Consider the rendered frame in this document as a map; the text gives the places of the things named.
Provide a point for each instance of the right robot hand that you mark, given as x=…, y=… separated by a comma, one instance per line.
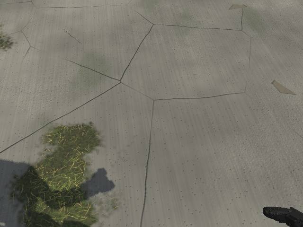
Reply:
x=290, y=216

